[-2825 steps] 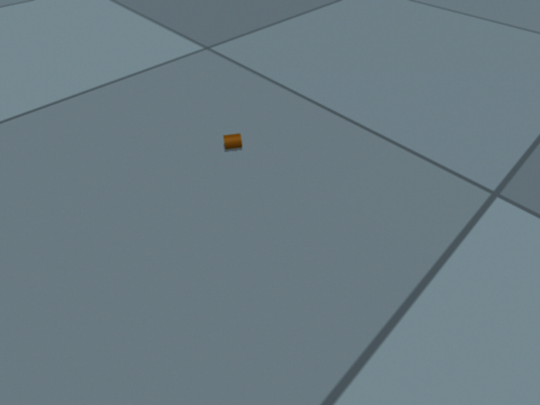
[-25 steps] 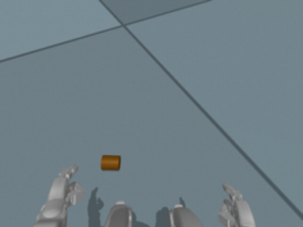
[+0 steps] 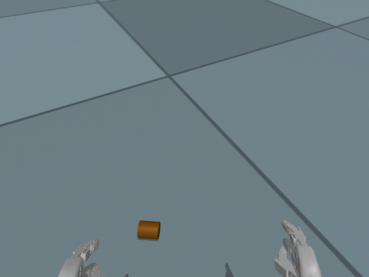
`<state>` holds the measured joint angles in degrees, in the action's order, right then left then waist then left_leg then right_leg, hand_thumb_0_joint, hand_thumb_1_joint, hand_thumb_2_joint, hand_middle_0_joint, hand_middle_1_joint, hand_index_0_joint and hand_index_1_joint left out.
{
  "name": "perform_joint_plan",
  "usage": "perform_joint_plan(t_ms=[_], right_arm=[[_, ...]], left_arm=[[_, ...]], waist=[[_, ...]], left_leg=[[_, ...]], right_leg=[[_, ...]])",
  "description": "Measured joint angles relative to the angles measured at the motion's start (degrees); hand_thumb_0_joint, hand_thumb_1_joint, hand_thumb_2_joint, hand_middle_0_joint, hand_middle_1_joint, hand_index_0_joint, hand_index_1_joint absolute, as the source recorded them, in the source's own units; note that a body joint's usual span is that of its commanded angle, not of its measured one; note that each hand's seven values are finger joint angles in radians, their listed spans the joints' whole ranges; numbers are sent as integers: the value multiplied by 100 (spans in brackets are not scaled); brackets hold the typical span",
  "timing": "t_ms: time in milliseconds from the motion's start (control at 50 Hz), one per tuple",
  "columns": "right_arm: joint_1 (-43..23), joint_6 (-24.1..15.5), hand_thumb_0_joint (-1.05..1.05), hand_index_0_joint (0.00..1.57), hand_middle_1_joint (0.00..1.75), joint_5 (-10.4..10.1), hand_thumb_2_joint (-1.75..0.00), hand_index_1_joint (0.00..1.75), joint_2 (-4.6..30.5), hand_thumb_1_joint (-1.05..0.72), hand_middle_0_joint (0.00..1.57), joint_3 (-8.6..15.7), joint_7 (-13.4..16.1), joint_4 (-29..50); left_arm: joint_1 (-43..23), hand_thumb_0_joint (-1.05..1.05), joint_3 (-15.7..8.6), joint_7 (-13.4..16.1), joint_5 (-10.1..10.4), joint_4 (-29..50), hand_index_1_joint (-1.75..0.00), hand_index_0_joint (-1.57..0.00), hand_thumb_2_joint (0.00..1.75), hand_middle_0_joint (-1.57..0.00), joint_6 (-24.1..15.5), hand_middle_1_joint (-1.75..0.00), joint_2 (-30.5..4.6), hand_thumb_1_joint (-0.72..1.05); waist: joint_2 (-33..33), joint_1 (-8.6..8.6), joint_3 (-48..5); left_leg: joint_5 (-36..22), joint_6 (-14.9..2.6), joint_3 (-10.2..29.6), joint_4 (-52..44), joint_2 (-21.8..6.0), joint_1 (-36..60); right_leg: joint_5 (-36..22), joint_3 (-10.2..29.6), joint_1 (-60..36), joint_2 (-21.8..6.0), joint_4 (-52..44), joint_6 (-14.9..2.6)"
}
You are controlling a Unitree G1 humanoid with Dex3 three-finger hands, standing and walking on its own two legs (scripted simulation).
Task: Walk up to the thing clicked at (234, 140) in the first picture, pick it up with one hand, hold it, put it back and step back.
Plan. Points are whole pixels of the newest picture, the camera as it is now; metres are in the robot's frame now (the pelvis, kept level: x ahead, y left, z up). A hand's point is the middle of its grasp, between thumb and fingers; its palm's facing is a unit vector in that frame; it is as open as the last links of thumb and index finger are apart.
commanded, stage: home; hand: left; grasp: from above
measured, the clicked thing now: (149, 229) +0.49 +0.19 -0.68
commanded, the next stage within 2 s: stand in 1.80 s
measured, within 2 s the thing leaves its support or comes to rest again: neither
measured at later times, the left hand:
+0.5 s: hand (105, 276) +0.16 +0.18 -0.05, palm faces +0.04 -0.98 -0.20, open 7.4 cm
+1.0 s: hand (104, 273) +0.17 +0.18 -0.05, palm faces +0.04 -0.98 -0.21, open 7.3 cm
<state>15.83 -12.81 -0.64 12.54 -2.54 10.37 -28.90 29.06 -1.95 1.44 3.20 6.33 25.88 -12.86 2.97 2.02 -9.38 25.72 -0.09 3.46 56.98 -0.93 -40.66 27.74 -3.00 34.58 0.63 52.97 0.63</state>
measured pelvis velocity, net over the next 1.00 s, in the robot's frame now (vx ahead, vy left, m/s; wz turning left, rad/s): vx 0.01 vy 0.00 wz -0.01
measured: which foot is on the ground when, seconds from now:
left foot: down 0.00-1.00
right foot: down 0.00-1.00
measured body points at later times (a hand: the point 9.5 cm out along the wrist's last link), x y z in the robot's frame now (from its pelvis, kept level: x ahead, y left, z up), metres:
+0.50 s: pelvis +0.00 +0.00 +0.00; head +0.02 +0.00 +0.45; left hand +0.16 +0.23 -0.03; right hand +0.15 -0.25 -0.07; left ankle +0.03 +0.11 -0.68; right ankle -0.01 -0.13 -0.68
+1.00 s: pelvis +0.01 +0.00 +0.00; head +0.03 +0.01 +0.45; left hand +0.17 +0.23 -0.03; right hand +0.17 -0.24 -0.06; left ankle +0.03 +0.11 -0.68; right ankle -0.01 -0.13 -0.68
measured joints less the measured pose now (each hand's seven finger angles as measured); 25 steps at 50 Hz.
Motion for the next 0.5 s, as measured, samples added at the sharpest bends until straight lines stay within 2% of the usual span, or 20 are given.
perform_joint_plan(t_ms=[180,500], right_arm=[[32,-83,1,20,30,25,-90,30,-10,-90,21,-12,-11,-92],[172,-96,1,20,30,10,-90,30,5,-90,20,37,23,-222]], left_arm=[[-3,1,24,-13,-44,57,-30,-21,90,-20,-59,-30,-7,91],[-10,1,13,-11,7,55,-30,-21,90,-20,-53,-30,-18,91]], waist=[[-32,-20,79],[-9,32,32]], left_leg=[[-8,13,-7,38,-9,-37],[66,8,-47,65,-38,-30]], right_leg=[[0,9,53,7,63,-11],[49,52,60,33,77,-5]])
